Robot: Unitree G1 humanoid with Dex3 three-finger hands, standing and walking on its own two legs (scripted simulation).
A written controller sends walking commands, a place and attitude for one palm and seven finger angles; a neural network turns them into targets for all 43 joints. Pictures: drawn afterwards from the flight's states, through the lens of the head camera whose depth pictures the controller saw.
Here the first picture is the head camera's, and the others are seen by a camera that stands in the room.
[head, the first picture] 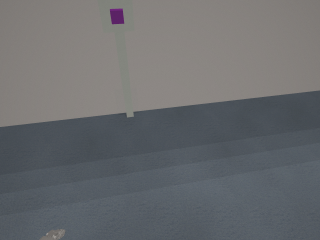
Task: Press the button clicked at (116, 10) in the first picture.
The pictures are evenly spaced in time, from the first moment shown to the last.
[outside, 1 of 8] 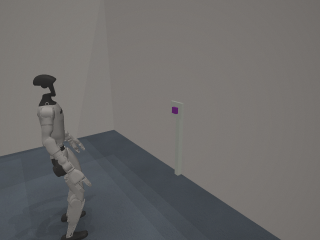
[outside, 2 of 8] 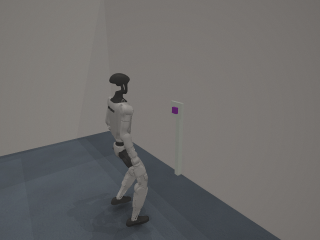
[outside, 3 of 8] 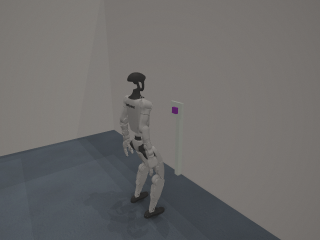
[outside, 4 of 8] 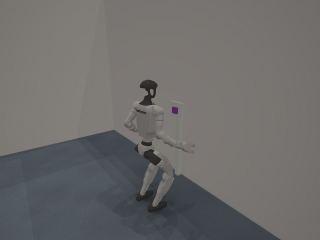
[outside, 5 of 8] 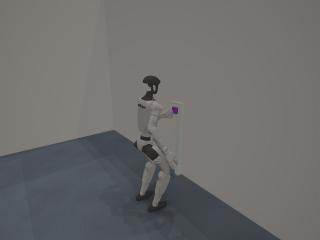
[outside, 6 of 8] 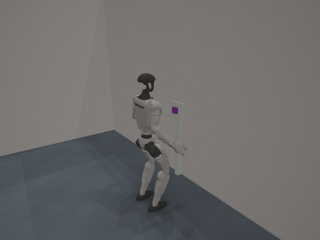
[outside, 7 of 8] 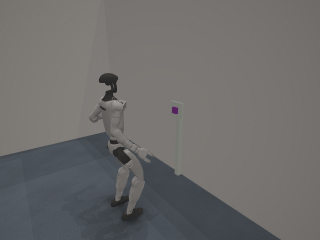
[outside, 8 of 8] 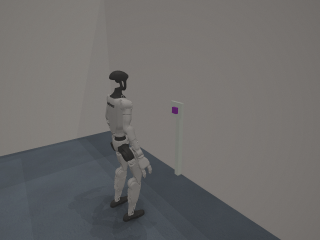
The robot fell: no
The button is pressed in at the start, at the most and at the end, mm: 0 9 0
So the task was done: yes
